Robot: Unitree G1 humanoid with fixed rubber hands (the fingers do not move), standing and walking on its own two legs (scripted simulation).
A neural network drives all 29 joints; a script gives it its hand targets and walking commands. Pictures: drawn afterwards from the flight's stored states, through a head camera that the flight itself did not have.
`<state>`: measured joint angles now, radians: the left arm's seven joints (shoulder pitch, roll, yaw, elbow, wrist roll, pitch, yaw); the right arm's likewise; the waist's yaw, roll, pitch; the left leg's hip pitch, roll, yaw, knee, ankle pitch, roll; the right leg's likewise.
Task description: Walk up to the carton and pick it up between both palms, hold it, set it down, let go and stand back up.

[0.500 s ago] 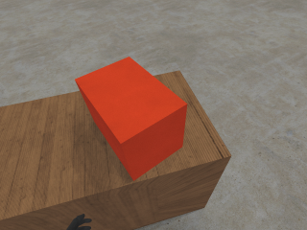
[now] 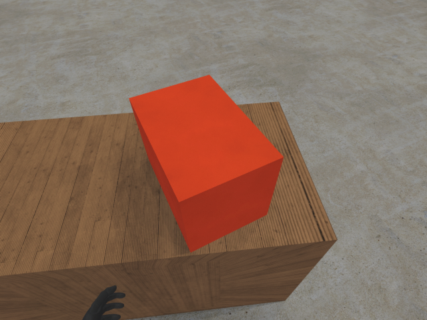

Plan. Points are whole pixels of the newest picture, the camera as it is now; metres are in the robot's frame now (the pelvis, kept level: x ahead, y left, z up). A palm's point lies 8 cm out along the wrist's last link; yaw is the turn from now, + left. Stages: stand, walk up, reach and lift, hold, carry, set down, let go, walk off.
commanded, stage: walk up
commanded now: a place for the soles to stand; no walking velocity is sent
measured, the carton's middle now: (200, 158) +0.47 +0.07 -0.01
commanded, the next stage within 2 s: reach and lift in 1.38 s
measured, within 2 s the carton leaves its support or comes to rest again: neither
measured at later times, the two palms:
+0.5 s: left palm out of the picture +0.07 +0.29 -0.11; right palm out of the picture +0.12 -0.27 -0.09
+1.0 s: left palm out of the picture +0.03 +0.27 -0.11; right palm (365, 311) +0.16 -0.25 -0.09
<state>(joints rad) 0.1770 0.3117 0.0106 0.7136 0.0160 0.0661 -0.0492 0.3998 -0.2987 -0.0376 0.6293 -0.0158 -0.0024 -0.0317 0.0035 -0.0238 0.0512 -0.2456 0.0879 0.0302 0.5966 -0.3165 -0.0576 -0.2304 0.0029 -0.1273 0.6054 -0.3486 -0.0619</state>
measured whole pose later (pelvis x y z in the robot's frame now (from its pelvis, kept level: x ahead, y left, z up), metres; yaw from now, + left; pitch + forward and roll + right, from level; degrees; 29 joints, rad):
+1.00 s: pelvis -0.01 -0.01 -0.01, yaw +13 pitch -2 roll +0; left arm 0.24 0.32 -0.01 0.67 0.01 0.06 -0.03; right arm 0.30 -0.28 -0.03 0.60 -0.01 0.00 -0.03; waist 0.01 -0.02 0.07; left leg -0.33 -0.01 -0.08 0.67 -0.31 -0.03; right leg -0.23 -0.03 -0.22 0.65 -0.40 -0.06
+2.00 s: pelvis +0.00 -0.03 +0.01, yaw +7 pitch -2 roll +1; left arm 0.27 0.14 0.05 0.46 0.04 0.09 0.12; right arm 0.11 -0.30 -0.01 0.88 0.07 -0.29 0.18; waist 0.04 -0.07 0.02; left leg -0.17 0.06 0.02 0.42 -0.21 -0.05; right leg -0.14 0.04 -0.12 0.45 -0.28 -0.09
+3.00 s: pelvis +0.00 -0.04 +0.00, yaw +4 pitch +2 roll +2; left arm 0.27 -0.12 -0.06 0.26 0.10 -0.14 0.31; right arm 0.07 -0.48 0.20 0.95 0.53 -0.56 0.31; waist 0.05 -0.06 -0.07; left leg -0.28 0.08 0.04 0.52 -0.27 -0.06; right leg -0.28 0.06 -0.07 0.57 -0.33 -0.11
